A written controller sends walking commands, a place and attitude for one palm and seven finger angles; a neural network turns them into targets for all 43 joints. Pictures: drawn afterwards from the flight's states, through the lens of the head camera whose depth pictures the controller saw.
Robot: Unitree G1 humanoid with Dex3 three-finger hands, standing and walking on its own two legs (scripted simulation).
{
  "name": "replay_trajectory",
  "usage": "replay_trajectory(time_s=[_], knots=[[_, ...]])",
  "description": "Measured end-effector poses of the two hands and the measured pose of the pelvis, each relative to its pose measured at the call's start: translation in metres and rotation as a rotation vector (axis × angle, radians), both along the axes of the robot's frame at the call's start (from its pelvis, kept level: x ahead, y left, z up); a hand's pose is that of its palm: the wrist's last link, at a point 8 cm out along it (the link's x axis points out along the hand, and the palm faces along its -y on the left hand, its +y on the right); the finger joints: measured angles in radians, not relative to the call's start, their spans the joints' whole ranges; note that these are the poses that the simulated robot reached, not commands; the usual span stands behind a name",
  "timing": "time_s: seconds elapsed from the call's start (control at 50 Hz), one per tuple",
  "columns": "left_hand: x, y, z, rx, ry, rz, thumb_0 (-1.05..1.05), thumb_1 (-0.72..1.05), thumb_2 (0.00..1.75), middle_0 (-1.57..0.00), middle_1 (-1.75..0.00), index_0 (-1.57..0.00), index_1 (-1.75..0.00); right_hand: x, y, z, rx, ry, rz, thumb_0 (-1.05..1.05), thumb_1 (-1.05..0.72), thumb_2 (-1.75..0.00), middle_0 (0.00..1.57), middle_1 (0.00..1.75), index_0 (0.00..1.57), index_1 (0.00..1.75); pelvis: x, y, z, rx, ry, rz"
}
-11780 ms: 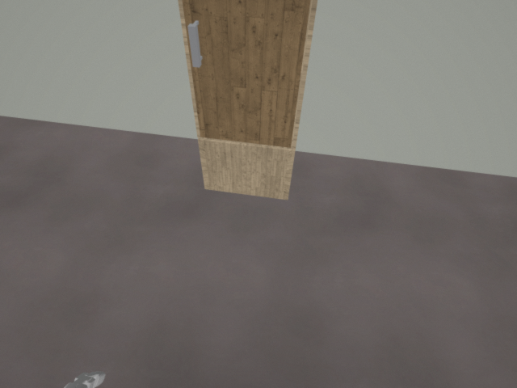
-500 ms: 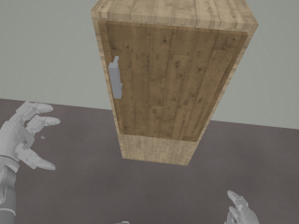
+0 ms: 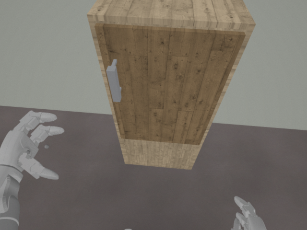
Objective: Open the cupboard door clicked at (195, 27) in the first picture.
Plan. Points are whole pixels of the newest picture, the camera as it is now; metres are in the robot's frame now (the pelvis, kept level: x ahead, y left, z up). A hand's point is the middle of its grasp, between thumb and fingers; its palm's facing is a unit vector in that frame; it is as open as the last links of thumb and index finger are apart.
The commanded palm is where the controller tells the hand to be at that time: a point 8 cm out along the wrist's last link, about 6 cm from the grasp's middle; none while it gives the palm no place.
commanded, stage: move the hooked fingers beside the handle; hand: left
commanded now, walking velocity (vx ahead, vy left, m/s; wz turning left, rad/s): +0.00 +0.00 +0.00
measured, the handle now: (116, 80) +0.56 +0.16 +0.05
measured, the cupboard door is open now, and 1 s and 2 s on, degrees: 0 0 0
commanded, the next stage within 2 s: none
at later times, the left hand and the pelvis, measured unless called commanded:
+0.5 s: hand (64, 123) +0.36 +0.25 +0.08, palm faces -0.03 -1.00 -0.02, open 13.9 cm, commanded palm +0.33 +0.30 +0.07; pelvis +0.00 +0.00 +0.00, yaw -1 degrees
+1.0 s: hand (80, 107) +0.42 +0.23 +0.07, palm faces -0.05 -1.00 +0.00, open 13.9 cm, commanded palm +0.40 +0.28 +0.07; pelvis +0.00 +0.00 -0.01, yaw -1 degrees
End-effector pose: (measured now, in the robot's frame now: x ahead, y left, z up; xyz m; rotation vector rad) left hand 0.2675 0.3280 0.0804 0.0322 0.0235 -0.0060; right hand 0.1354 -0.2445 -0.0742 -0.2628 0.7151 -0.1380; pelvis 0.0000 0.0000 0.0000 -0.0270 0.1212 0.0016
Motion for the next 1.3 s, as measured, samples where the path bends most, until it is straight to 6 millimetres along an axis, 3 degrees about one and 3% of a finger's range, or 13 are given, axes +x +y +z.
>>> replay_trajectory(time_s=[0.14,0.28,0.46,0.66,1.0,1.3], knots=[[0.001,-0.003,0.000,-0.005,-0.013,-0.001,-0.02,-0.50,0.30,-0.30,-1.20,-0.30,-1.20,0.005,0.001,0.001,-0.002,-0.015,0.017,0.01,-0.90,-0.90,0.20,0.30,0.21,0.30,-0.002,-0.001,-0.001,0.001,-0.001,0.005],[0.025,-0.012,-0.005,-0.013,-0.003,-0.016,-0.02,-0.50,0.30,-0.30,-1.20,-0.30,-1.20,-0.001,-0.004,-0.004,-0.023,0.018,0.011,0.01,-0.90,-0.90,0.20,0.30,0.21,0.30,-0.006,-0.003,-0.003,0.001,0.010,0.012],[0.064,-0.019,0.000,-0.017,-0.014,-0.026,-0.02,-0.50,0.30,-0.30,-1.20,-0.31,-1.20,-0.026,-0.014,-0.011,-0.026,0.098,-0.048,0.01,-0.90,-0.90,0.20,0.30,0.21,0.30,-0.002,-0.003,-0.003,0.006,0.037,-0.007],[0.082,-0.019,-0.007,-0.028,0.007,-0.018,-0.01,-0.50,0.30,-0.30,-1.20,-0.30,-1.20,-0.051,-0.020,-0.019,-0.028,0.205,-0.093,0.01,-0.91,-0.90,0.20,0.30,0.20,0.30,0.002,-0.002,-0.004,0.007,0.061,-0.017],[0.135,-0.039,-0.009,-0.027,0.014,-0.044,-0.01,-0.50,0.30,-0.30,-1.20,-0.30,-1.20,-0.068,-0.016,-0.027,-0.022,0.289,-0.128,0.01,-0.91,-0.90,0.20,0.30,0.20,0.30,0.001,0.002,-0.010,0.002,0.105,-0.023],[0.170,-0.049,-0.006,-0.014,-0.003,-0.045,-0.02,-0.50,0.30,-0.30,-1.20,-0.30,-1.20,-0.110,-0.019,-0.038,-0.021,0.447,-0.185,0.01,-0.91,-0.90,0.20,0.30,0.21,0.30,0.000,0.002,-0.015,-0.002,0.143,-0.028]])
